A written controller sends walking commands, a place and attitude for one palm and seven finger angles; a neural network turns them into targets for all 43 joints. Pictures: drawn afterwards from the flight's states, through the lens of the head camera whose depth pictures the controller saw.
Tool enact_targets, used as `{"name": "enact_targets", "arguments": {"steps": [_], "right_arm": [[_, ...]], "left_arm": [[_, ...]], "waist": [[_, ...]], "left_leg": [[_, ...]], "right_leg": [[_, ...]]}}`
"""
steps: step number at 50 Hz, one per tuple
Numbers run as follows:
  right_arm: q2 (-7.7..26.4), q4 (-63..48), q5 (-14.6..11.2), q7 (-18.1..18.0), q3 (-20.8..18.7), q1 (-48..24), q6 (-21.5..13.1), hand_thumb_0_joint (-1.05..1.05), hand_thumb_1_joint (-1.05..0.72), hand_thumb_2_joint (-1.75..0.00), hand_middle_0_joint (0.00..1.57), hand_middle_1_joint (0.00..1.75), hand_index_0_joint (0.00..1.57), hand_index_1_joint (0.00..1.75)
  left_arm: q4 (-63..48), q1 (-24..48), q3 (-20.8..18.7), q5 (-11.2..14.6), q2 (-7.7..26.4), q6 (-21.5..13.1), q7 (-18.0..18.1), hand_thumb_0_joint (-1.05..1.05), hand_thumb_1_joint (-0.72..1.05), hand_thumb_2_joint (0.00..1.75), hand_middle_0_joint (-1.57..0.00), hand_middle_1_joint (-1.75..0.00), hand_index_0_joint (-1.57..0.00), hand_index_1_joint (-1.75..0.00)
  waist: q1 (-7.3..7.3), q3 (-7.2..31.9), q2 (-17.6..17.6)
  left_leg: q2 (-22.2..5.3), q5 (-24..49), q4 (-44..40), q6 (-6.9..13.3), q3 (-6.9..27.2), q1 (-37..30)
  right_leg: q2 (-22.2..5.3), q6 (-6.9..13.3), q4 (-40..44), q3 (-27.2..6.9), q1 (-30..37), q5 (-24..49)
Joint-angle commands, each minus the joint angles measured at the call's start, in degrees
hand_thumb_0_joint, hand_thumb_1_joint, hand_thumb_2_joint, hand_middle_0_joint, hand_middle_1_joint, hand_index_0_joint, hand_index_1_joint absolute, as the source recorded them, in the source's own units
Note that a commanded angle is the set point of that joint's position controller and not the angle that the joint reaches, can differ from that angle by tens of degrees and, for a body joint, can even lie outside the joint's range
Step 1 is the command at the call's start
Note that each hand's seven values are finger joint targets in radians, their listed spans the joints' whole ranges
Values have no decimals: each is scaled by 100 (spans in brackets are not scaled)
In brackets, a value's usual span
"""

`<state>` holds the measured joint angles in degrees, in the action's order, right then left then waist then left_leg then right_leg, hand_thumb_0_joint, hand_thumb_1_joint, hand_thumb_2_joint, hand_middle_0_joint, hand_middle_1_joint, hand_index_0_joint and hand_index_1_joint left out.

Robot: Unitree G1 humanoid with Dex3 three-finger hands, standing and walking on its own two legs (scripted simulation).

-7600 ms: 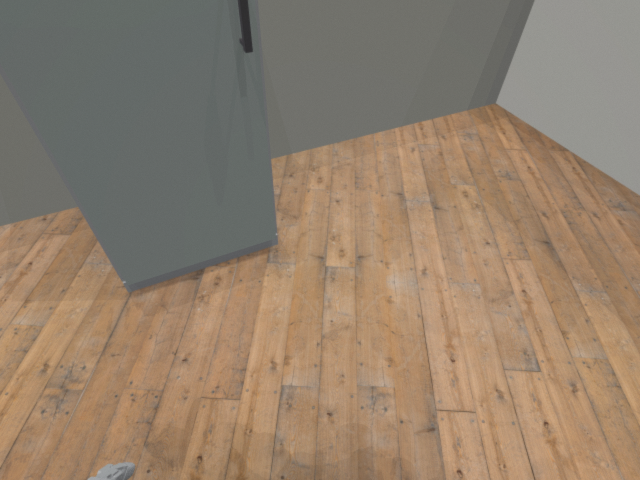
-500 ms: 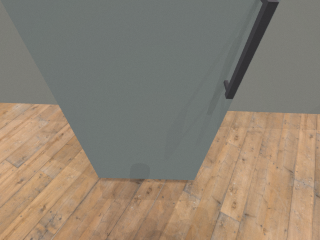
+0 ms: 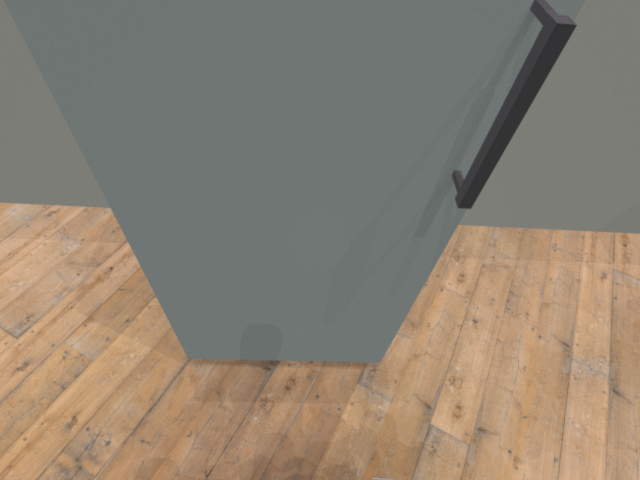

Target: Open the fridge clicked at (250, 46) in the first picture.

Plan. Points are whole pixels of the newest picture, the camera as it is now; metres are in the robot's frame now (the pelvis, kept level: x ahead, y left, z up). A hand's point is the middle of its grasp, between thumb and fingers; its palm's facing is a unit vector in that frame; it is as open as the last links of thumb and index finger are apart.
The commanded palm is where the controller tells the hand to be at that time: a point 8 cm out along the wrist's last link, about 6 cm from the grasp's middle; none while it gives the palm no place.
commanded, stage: come to a stop and stand still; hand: right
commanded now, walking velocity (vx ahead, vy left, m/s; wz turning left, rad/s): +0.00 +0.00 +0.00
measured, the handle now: (496, 120) +0.48 -0.17 +0.21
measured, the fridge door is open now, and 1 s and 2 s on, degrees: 0 0 0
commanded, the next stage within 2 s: look again from close up in 1.38 s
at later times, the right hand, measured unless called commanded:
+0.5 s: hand out of the picture -0.06 -0.16 -0.16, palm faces +0.05 +0.99 -0.16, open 7.3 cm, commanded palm none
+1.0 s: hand out of the picture -0.08 -0.16 -0.17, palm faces +0.02 +0.99 -0.15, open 7.3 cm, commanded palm none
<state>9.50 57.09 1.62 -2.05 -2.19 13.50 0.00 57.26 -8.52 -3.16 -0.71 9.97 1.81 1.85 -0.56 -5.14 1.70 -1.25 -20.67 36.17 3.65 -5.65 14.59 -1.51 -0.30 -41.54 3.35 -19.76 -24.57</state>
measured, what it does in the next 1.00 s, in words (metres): steps on the spot: right foot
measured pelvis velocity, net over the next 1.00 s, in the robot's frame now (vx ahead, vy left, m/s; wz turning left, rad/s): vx -0.07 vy -0.02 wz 0.00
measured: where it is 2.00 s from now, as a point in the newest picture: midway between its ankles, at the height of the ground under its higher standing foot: outside the picture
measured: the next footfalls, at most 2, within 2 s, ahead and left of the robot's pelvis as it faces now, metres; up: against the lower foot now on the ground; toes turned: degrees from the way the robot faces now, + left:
right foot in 0.24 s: +0.03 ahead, -0.12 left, +0.00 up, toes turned -4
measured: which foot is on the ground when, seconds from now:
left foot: down 0.00-1.00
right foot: up 0.00-0.22, down 0.24-1.00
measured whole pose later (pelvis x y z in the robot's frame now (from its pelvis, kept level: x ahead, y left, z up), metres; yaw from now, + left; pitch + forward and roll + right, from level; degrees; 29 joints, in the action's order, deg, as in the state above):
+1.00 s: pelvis -0.07 -0.02 +0.01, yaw +0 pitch -2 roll +0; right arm 5.4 64.2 0.8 -2.3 0.8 19.4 -1.7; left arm 62.1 -21.6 0.5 -0.8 6.3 -1.0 1.4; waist 1.2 -1.2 0.6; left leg 0.0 -10.2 28.0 3.0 -5.9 15.8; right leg 0.3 1.3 -29.9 3.1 -12.6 -15.2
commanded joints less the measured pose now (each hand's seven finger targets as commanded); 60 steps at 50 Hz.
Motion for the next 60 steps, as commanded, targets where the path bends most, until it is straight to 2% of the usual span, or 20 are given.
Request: {"name": "enact_targets", "arguments": {"steps": [1, 3, 6, 7, 10, 12, 15, 19, 24, 31, 43, 44, 45, 46, 47, 49, 51, 53, 55, 60], "right_arm": [[613, -209, 27, -46, -50, 339, -61, 0, -90, -90, 20, 30, 20, 30], [697, -250, 19, -28, -56, 412, -91, 0, -90, -90, 20, 30, 20, 30], [794, -190, 15, -35, -77, 656, -116, 0, -90, -90, 20, 30, 20, 30], [813, -162, 0, -37, -78, 671, -121, 0, -90, -90, 20, 30, 20, 30], [699, -124, -77, -34, -59, 435, -116, 0, -90, -90, 20, 30, 20, 30], [482, -112, -113, -13, -5, 426, -88, 0, -90, -90, 20, 30, 20, 30], [511, 97, -87, 18, 31, 341, -52, 0, -90, -90, 20, 30, 20, 30], [525, 318, -85, 67, 72, 432, -29, 0, -90, -90, 20, 30, 20, 30], [516, 382, -86, 64, 57, 507, -22, 0, -90, -90, 20, 30, 20, 30], [354, 433, -96, 44, 53, 721, -59, 0, -90, -90, 20, 30, 20, 30], [118, 571, -93, 17, 84, 946, -87, 0, -90, -90, 20, 30, 20, 30], [336, 676, -34, -214, 187, 1320, -195, 0, -90, -90, 20, 30, 20, 30], [585, 668, -44, -167, 165, 1254, -356, 0, -90, -90, 20, 30, 20, 30], [587, 519, -59, -137, 105, 1057, -355, 0, -90, -90, 20, 30, 20, 30], [552, 426, -55, -128, 82, 888, -336, 0, -90, -90, 20, 30, 20, 30], [376, 377, -83, -105, 128, 699, -289, 0, -90, -90, 20, 30, 20, 30], [273, 336, -75, -91, 146, 645, -221, 0, -90, -90, 20, 30, 20, 30], [233, 300, -66, -77, 147, 753, -185, 0, -90, -90, 20, 30, 20, 30], [258, 267, -40, -72, 141, 883, -173, 0, -90, -90, 20, 30, 20, 30], [363, 111, -32, -49, 106, 883, -154, 0, -90, -90, 20, 30, 20, 30]], "left_arm": [[-156, -225, -25, 16, 79, 31, -50, 0, 90, 90, -20, -30, -20, -30], [-134, -254, -5, 34, 81, 6, -78, 0, 90, 90, -20, -30, -20, -30], [-124, -186, 52, 51, 35, -75, -75, 0, 90, 90, -20, -30, -20, -30], [-94, -271, 68, 58, 24, -100, -60, 0, 90, 90, -20, -30, -20, -30], [165, -843, 104, 58, 9, -193, -11, 0, 90, 90, -20, -30, -20, -30], [192, -785, 113, -2, 291, -257, 24, 0, 90, 90, -20, -30, -20, -30], [258, -498, 204, -14, 225, -236, 27, 0, 90, 90, -20, -30, -20, -30], [349, -829, 256, -40, 228, -188, 8, 0, 90, 90, -20, -30, -20, -30], [469, -1331, 278, -58, 198, -158, -14, 0, 90, 90, -20, -30, -20, -30], [552, -1666, 300, -63, 62, -214, -8, 0, 90, 90, -20, -30, -20, -30], [652, -2003, 326, -51, -130, -267, 22, 0, 90, 90, -20, -30, -20, -30], [310, -978, 256, -35, 276, -317, -63, 0, 90, 90, -20, -30, -20, -30], [149, -1258, 348, 16, 12, -370, -74, 0, 90, 90, -20, -30, -20, -30], [235, -1875, 324, -1, -195, -374, -34, 0, 90, 90, -20, -30, -20, -30], [269, -1967, 314, 5, -178, -377, -31, 0, 90, 90, -20, -30, -20, -30], [291, -1857, 293, -3, -42, -370, -35, 0, 90, 90, -20, -30, -20, -30], [217, -1736, 287, -28, 42, -350, -36, 0, 90, 90, -20, -30, -20, -30], [126, -1659, 268, -33, 179, -340, -29, 0, 90, 90, -20, -30, -20, -30], [48, -1542, 255, -33, 258, -357, -31, 0, 90, 90, -20, -30, -20, -30], [-58, -1376, 216, -30, 474, -390, -32, 0, 90, 90, -20, -30, -20, -30]], "waist": [[5, 244, -1168], [-15, 340, -1089], [-151, 579, -923], [-119, 696, -877], [108, 810, -654], [-15, 772, 143], [-116, 278, 643], [-82, -264, -14], [6, -287, -376], [-29, -37, -196], [-31, -172, -175], [-288, -295, 324], [64, 357, 42], [247, 1077, 4], [268, 1307, -213], [254, 821, -412], [209, 22, -196], [136, -343, -204], [60, -362, -2], [2, -349, -157]], "left_leg": [[-1440, 3657, -1495, 788, 1379, 52], [-1291, 3671, -1443, 719, 1184, -200], [-1259, 3820, -1344, 751, 1301, -693], [-1238, 3823, -1290, 728, 1333, -797], [-950, 2822, -1133, 309, 1153, -422], [-512, 1965, -1215, -93, 889, -239], [-462, 1163, -1571, -247, 818, -593], [-502, -92, -2131, -182, 1003, -333], [-534, -845, -2404, -198, 1051, 23], [-501, -577, -2175, -161, 972, -226], [-490, -347, -1891, -110, 930, -69], [-726, 938, -1786, -233, 1096, 83], [-1212, 2434, -1747, 23, 1405, -231], [-1397, 2107, -1583, 198, 1446, -520], [-1240, 1917, -1504, 279, 1269, -565], [-940, 579, -1600, 175, 1051, -22], [-695, 142, -1513, 42, 893, 402], [-513, 101, -1391, -39, 828, 283], [-467, 393, -1278, -52, 778, 47], [-444, 631, -1236, -87, 691, -164]], "right_leg": [[40, -23, -1385, -293, -275, -322], [69, -72, -997, -196, -241, -220], [89, -121, 21, -60, -32, -137], [96, -117, 425, -69, 129, 2], [-62, -31, 1997, -146, 1280, 1301], [-653, 205, 1956, -657, 1404, 2445], [-650, 236, 2272, -727, 595, 1474], [-392, 173, 2504, -590, 267, 321], [-249, 194, 2390, -484, 362, 174], [-263, 225, 2451, -580, 83, 145], [-298, 252, 2438, -664, -98, 169], [-293, -28, 1263, -30, -33, 509], [-120, -76, 1069, -260, 268, 876], [-26, -44, 1131, -318, 700, 545], [-37, -17, 1328, -283, 797, 812], [-140, 63, 1508, -425, 791, 1061], [-291, 145, 1775, -629, 343, 1037], [-400, 225, 2168, -858, -225, 483], [-414, 254, 2369, -954, -424, 306], [-446, 300, 2621, -1062, -470, 68]]}}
